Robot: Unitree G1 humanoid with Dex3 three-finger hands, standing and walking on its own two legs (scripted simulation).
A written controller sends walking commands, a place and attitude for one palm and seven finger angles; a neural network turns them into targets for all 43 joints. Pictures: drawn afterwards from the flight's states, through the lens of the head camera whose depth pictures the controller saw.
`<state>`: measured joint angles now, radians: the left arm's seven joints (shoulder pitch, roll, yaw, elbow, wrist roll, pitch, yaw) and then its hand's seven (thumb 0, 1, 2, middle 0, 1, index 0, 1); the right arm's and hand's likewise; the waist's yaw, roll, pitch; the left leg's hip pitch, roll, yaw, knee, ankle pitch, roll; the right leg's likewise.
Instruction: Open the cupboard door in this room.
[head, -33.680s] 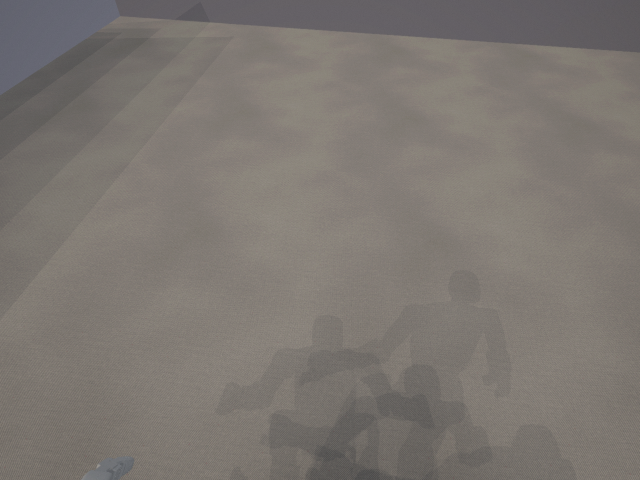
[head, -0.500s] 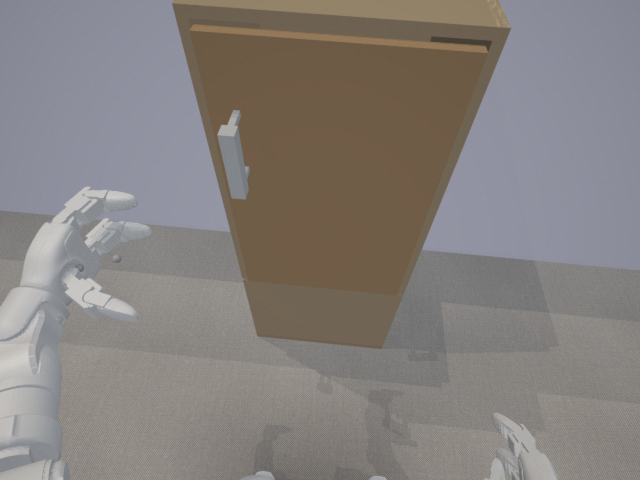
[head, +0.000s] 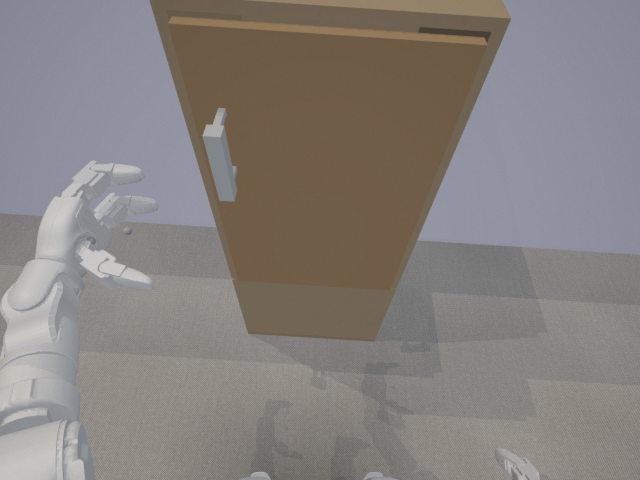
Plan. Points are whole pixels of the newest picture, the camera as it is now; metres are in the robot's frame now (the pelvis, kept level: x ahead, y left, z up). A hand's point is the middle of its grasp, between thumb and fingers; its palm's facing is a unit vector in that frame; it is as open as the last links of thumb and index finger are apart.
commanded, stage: move the hooked fingers beside the handle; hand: left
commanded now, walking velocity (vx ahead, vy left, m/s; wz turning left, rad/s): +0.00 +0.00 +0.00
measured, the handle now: (224, 155) +0.53 +0.15 +0.08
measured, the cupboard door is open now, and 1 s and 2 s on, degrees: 0 0 0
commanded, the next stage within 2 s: slide the fingers in behind the handle in 1.56 s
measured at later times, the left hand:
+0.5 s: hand (153, 193) +0.45 +0.23 +0.08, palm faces -0.05 -1.00 +0.00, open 14.0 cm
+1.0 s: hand (175, 171) +0.50 +0.21 +0.08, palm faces -0.07 -1.00 -0.01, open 14.0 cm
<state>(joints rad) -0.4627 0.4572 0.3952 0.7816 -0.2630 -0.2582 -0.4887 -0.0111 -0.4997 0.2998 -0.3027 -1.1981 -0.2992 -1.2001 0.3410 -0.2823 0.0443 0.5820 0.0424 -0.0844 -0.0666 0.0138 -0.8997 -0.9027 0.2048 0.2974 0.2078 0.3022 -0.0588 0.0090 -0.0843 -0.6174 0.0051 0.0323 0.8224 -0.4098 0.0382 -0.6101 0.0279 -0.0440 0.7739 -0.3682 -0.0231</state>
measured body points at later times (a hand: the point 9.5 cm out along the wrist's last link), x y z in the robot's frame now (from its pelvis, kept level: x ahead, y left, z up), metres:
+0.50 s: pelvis -0.01 +0.00 -0.01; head +0.09 +0.02 +0.43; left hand +0.45 +0.28 +0.08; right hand +0.02 -0.27 -0.12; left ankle -0.01 +0.09 -0.70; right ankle +0.00 -0.11 -0.70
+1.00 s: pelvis +0.00 +0.00 -0.01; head +0.12 +0.02 +0.42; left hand +0.49 +0.26 +0.08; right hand -0.01 -0.26 -0.12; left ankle -0.01 +0.09 -0.70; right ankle +0.00 -0.11 -0.70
